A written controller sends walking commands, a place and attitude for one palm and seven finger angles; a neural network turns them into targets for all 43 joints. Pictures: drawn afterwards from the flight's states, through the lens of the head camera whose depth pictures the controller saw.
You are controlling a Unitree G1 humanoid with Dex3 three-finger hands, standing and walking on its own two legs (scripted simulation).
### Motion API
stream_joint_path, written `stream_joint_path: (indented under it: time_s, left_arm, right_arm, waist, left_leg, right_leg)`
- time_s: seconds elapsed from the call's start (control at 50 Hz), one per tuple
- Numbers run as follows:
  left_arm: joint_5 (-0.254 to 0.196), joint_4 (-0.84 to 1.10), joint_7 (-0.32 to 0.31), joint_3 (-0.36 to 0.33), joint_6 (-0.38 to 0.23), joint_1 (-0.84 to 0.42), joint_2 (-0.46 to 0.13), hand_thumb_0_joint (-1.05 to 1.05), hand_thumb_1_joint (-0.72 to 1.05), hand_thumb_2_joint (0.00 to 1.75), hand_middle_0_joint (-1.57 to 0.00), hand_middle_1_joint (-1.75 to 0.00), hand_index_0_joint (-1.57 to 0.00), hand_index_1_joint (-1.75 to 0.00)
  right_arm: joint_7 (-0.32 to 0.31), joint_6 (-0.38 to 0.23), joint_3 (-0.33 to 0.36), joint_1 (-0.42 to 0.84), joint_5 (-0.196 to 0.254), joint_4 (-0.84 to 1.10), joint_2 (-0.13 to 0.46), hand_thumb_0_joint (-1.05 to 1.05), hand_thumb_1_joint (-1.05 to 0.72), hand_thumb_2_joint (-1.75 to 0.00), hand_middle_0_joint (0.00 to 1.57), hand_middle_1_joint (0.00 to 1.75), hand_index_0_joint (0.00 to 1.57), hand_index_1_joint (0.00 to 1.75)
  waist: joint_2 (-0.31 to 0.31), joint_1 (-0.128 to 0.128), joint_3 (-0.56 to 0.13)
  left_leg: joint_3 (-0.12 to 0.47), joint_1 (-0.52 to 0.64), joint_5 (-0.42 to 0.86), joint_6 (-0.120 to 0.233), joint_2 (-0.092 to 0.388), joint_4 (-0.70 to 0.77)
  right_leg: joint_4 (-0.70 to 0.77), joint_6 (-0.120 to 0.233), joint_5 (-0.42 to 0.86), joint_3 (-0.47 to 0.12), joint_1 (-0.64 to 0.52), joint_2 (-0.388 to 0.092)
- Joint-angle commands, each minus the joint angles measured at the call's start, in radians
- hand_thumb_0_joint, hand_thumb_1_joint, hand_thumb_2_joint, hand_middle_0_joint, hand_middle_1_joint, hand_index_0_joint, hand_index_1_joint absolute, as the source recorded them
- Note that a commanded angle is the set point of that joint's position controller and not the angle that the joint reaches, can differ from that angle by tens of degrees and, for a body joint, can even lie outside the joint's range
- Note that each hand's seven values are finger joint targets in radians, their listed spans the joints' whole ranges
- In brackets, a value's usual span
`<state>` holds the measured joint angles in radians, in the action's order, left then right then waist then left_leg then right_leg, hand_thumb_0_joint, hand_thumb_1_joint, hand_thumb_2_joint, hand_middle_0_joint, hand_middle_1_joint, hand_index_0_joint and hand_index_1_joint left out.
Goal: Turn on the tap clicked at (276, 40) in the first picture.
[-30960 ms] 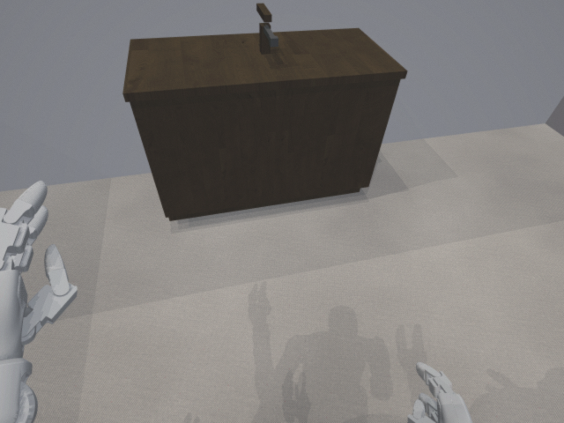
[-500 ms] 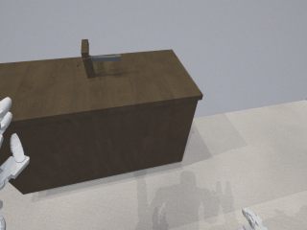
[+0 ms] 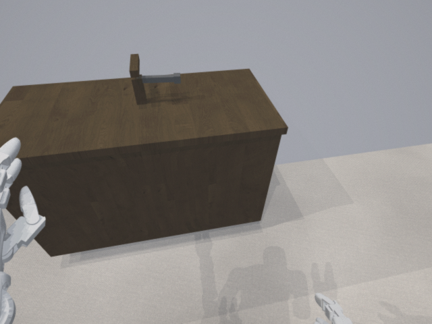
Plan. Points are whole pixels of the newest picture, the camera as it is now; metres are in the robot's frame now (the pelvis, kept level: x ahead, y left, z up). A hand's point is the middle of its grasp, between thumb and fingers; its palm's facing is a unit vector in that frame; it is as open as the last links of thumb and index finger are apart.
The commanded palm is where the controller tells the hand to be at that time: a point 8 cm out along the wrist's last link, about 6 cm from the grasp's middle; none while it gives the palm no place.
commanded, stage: stop stepping back and stand still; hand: left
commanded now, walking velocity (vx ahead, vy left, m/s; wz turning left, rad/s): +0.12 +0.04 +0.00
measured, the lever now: (177, 78) +0.92 +0.17 +0.03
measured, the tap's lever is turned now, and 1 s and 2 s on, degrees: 85 85 85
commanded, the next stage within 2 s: stand and check the lever's angle in 0.82 s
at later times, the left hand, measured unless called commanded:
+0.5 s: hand (64, 212) +0.24 +0.23 +0.16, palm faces +0.42 -0.83 -0.36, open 7.4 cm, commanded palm +0.19 +0.26 +0.18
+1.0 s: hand (67, 201) +0.26 +0.24 +0.16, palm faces +0.38 -0.86 -0.33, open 7.4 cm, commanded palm +0.20 +0.28 +0.18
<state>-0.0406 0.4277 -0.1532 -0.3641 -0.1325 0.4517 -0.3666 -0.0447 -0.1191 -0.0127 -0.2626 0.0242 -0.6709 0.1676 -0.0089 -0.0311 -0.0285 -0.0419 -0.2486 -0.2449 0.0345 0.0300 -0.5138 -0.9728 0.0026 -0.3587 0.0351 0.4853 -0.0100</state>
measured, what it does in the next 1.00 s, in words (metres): steps on the spot: right foot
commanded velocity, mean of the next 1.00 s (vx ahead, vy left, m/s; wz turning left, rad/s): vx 0.00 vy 0.02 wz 0.00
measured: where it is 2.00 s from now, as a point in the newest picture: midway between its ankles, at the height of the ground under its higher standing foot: outside the picture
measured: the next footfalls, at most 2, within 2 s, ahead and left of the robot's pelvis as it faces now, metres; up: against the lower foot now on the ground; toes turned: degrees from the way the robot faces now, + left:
right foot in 0.08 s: +0.08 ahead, -0.14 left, +0.00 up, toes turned -3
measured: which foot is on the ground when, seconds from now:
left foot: down 0.00-1.00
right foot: up 0.00-0.06, down 0.08-1.00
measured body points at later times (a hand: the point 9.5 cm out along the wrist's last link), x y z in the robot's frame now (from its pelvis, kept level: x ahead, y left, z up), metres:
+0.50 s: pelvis +0.02 -0.01 +0.00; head +0.03 -0.01 +0.45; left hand +0.21 +0.27 +0.18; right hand +0.19 -0.26 -0.08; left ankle +0.05 +0.11 -0.74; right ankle +0.04 -0.13 -0.74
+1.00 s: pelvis +0.04 +0.00 +0.01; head +0.04 +0.00 +0.46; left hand +0.23 +0.28 +0.18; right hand +0.21 -0.24 -0.07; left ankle +0.05 +0.11 -0.74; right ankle +0.04 -0.13 -0.74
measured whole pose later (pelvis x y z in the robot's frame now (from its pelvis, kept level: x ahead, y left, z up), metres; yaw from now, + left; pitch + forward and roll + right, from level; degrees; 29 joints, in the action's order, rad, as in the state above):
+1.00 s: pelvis +0.04 +0.00 +0.01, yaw -1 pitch -1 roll -1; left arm -0.06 0.45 -0.16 -0.31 -0.14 0.46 -0.33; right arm -0.07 -0.07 -0.01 -0.18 0.01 -0.61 0.20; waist -0.01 0.01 0.03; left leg -0.05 -0.20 -0.22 0.01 0.02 -0.45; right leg -0.39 -0.02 -0.20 0.03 0.16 -0.02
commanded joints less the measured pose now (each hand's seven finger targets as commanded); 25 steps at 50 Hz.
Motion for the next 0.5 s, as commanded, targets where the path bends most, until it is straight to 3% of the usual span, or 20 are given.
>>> stream_joint_path:
  time_s: [0.0,0.02,0.04,0.06,0.08,0.1,0.14,0.16,0.2,0.22,0.24,0.26,0.28,0.3,0.32,0.34,0.38,0.4,0.42,0.48]
  left_arm:
    - [0.003,0.231,-0.012,-0.064,-0.064,-0.087,-0.133,0.00,0.90,0.90,-0.20,-0.30,-0.20,-0.30]
    - [0.008,0.218,-0.012,-0.056,-0.058,-0.090,-0.135,0.00,0.90,0.90,-0.20,-0.30,-0.20,-0.30]
    - [0.012,0.218,-0.009,-0.049,-0.064,-0.109,-0.131,0.00,0.90,0.90,-0.20,-0.30,-0.20,-0.30]
    - [0.010,0.198,-0.006,-0.068,-0.062,-0.111,-0.165,0.00,0.90,0.90,-0.20,-0.30,-0.20,-0.30]
    - [0.000,0.274,-0.007,-0.085,-0.072,-0.188,-0.199,0.00,0.90,0.90,-0.20,-0.30,-0.20,-0.30]
    - [-0.006,0.278,-0.004,-0.079,-0.084,-0.198,-0.184,0.00,0.90,0.90,-0.20,-0.30,-0.20,-0.30]
    - [-0.009,0.330,-0.006,-0.107,-0.086,-0.166,-0.209,0.00,0.90,0.90,-0.20,-0.30,-0.20,-0.30]
    - [-0.011,0.327,-0.012,-0.115,-0.088,-0.119,-0.204,0.00,0.90,0.90,-0.20,-0.30,-0.20,-0.30]
    - [-0.017,0.346,-0.026,-0.116,-0.094,-0.049,-0.183,0.00,0.90,0.90,-0.20,-0.30,-0.20,-0.30]
    - [-0.022,0.311,-0.029,-0.120,-0.094,0.008,-0.176,0.00,0.90,0.90,-0.20,-0.30,-0.20,-0.30]
    - [-0.027,0.341,-0.030,-0.113,-0.102,-0.013,-0.162,0.00,0.90,0.90,-0.20,-0.30,-0.20,-0.30]
    - [-0.021,0.337,-0.033,-0.121,-0.104,-0.011,-0.167,0.00,0.90,0.90,-0.20,-0.30,-0.20,-0.30]
    - [-0.020,0.290,-0.028,-0.123,-0.102,0.012,-0.163,0.00,0.90,0.90,-0.20,-0.30,-0.20,-0.30]
    - [-0.010,0.262,-0.027,-0.126,-0.097,0.014,-0.162,0.00,0.90,0.90,-0.20,-0.30,-0.20,-0.30]
    - [-0.010,0.251,-0.023,-0.125,-0.099,0.004,-0.161,0.00,0.90,0.90,-0.20,-0.30,-0.20,-0.30]
    - [-0.006,0.233,-0.022,-0.103,-0.103,-0.014,-0.144,0.00,0.90,0.90,-0.20,-0.30,-0.20,-0.30]
    - [-0.014,0.213,-0.015,-0.076,-0.103,-0.022,-0.129,0.00,0.90,0.90,-0.20,-0.30,-0.20,-0.30]
    - [-0.018,0.231,-0.013,-0.067,-0.102,-0.039,-0.128,0.00,0.90,0.90,-0.20,-0.30,-0.20,-0.30]
    - [-0.020,0.237,-0.013,-0.057,-0.096,-0.052,-0.127,0.00,0.90,0.90,-0.20,-0.30,-0.20,-0.30]
    - [-0.017,0.271,-0.019,-0.057,-0.094,-0.075,-0.138,0.00,0.90,0.90,-0.20,-0.30,-0.20,-0.30]
  right_arm:
    - [-0.020,-0.052,0.050,0.130,-0.010,0.166,0.161,0.00,-0.90,-0.90,0.20,0.30,0.20,0.30]
    - [-0.024,-0.050,0.051,0.129,-0.013,0.168,0.160,0.00,-0.90,-0.90,0.20,0.30,0.20,0.30]
    - [-0.026,-0.045,0.055,0.133,-0.015,0.165,0.156,0.00,-0.90,-0.90,0.20,0.30,0.20,0.30]
    - [-0.023,-0.038,0.059,0.141,-0.013,0.165,0.141,0.00,-0.90,-0.90,0.20,0.30,0.20,0.30]
    - [-0.021,-0.050,0.057,0.162,-0.007,0.178,0.132,0.00,-0.90,-0.90,0.20,0.30,0.20,0.30]
    - [-0.013,-0.058,0.071,0.129,-0.005,0.147,0.143,0.00,-0.90,-0.90,0.20,0.30,0.20,0.30]
    - [-0.011,-0.045,0.072,0.144,0.000,0.152,0.147,0.00,-0.90,-0.90,0.20,0.30,0.20,0.30]
    - [-0.014,-0.037,0.062,0.153,-0.003,0.157,0.133,0.00,-0.90,-0.90,0.20,0.30,0.20,0.30]
    - [-0.024,-0.030,0.059,0.164,-0.009,0.171,0.130,0.00,-0.90,-0.90,0.20,0.30,0.20,0.30]
    - [-0.033,-0.033,0.065,0.163,-0.008,0.180,0.143,0.00,-0.90,-0.90,0.20,0.30,0.20,0.30]
    - [-0.035,-0.033,0.068,0.176,-0.011,0.197,0.163,0.00,-0.90,-0.90,0.20,0.30,0.20,0.30]
    - [-0.035,-0.037,0.072,0.170,-0.005,0.206,0.178,0.00,-0.90,-0.90,0.20,0.30,0.20,0.30]
    - [-0.032,-0.038,0.070,0.159,0.005,0.197,0.171,0.00,-0.90,-0.90,0.20,0.30,0.20,0.30]
    - [-0.033,-0.039,0.060,0.163,0.003,0.197,0.154,0.00,-0.90,-0.90,0.20,0.30,0.20,0.30]
    - [-0.035,-0.044,0.058,0.166,0.003,0.197,0.149,0.00,-0.90,-0.90,0.20,0.30,0.20,0.30]
    - [-0.034,-0.046,0.055,0.166,0.000,0.192,0.146,0.00,-0.90,-0.90,0.20,0.30,0.20,0.30]
    - [-0.027,-0.051,0.063,0.153,-0.003,0.189,0.152,0.00,-0.90,-0.90,0.20,0.30,0.20,0.30]
    - [-0.024,-0.053,0.067,0.149,-0.004,0.189,0.153,0.00,-0.90,-0.90,0.20,0.30,0.20,0.30]
    - [-0.024,-0.054,0.064,0.157,-0.004,0.190,0.153,0.00,-0.90,-0.90,0.20,0.30,0.20,0.30]
    - [-0.026,-0.053,0.060,0.166,-0.011,0.194,0.156,0.00,-0.90,-0.90,0.20,0.30,0.20,0.30]
  waist:
    - [-0.177,0.031,0.000]
    - [-0.119,0.031,-0.006]
    - [0.006,0.041,-0.019]
    - [0.235,0.042,-0.002]
    - [0.265,0.037,-0.003]
    - [0.209,0.019,-0.039]
    - [0.107,0.015,-0.007]
    - [0.096,0.015,-0.003]
    - [0.044,0.011,-0.035]
    - [-0.019,0.013,-0.022]
    - [-0.141,0.025,-0.012]
    - [-0.195,0.033,-0.018]
    - [-0.200,0.031,-0.019]
    - [-0.177,0.032,0.016]
    - [-0.153,0.033,0.029]
    - [-0.080,0.034,0.042]
    - [0.069,0.026,0.001]
    - [0.093,0.020,-0.025]
    - [0.062,0.018,-0.028]
    - [-0.030,0.028,-0.052]
  left_leg:
    - [0.165,-0.122,-0.359,0.092,0.171,0.208]
    - [0.117,-0.151,-0.352,0.071,0.126,0.106]
    - [0.051,-0.226,-0.293,0.049,0.065,-0.114]
    - [-0.004,-0.339,-0.256,0.013,-0.019,-0.398]
    - [0.033,-0.378,-0.207,-0.008,-0.027,-0.549]
    - [0.085,-0.320,-0.163,-0.018,-0.003,-0.590]
    - [0.106,-0.200,-0.133,-0.012,0.048,-0.426]
    - [0.082,-0.099,-0.116,-0.004,0.052,-0.292]
    - [0.014,0.058,-0.052,-0.001,0.007,-0.031]
    - [0.054,0.089,-0.057,0.009,0.020,0.069]
    - [0.184,0.071,-0.080,0.044,0.095,0.134]
    - [0.275,0.042,-0.056,0.072,0.155,0.167]
    - [0.302,-0.043,-0.194,0.064,0.162,0.222]
    - [0.286,-0.094,-0.226,0.060,0.147,0.240]
    - [0.247,-0.103,-0.192,0.051,0.122,0.216]
    - [0.193,-0.107,-0.139,0.036,0.094,0.162]
    - [0.102,-0.044,-0.027,0.006,0.037,0.028]
    - [0.076,-0.005,0.026,-0.003,0.027,-0.011]
    - [0.073,0.007,0.061,-0.007,0.026,-0.005]
    - [0.089,0.070,0.129,-0.004,0.048,0.061]
  right_leg:
    - [0.430,0.005,-0.021,0.081,-0.278,0.026]
    - [0.530,0.009,0.018,0.085,-0.360,0.038]
    - [0.620,0.049,0.033,-0.030,-0.427,-0.035]
    - [0.747,0.136,-0.043,-0.367,-0.417,-0.226]
    - [0.790,0.194,0.005,-0.527,-0.381,-0.356]
    - [0.772,0.208,-0.049,-0.473,-0.343,-0.345]
    - [0.705,0.195,0.029,-0.347,-0.230,-0.328]
    - [0.676,0.167,0.032,-0.260,-0.172,-0.295]
    - [0.602,0.115,-0.030,-0.160,-0.163,-0.218]
    - [0.530,0.081,-0.038,-0.121,-0.157,-0.164]
    - [0.459,0.039,-0.049,-0.075,-0.139,-0.079]
    - [0.404,0.010,0.023,-0.024,-0.157,-0.017]
    - [0.397,-0.005,-0.018,-0.008,-0.217,0.007]
    - [0.422,-0.008,0.017,-0.010,-0.249,0.006]
    - [0.472,-0.005,0.058,-0.021,-0.273,-0.005]
    - [0.535,0.000,0.106,-0.046,-0.287,-0.019]
    - [0.622,0.028,0.155,-0.143,-0.287,-0.084]
    - [0.638,0.044,0.188,-0.176,-0.286,-0.120]
    - [0.633,0.052,0.225,-0.179,-0.292,-0.136]
    - [0.599,0.033,0.264,-0.128,-0.296,-0.094]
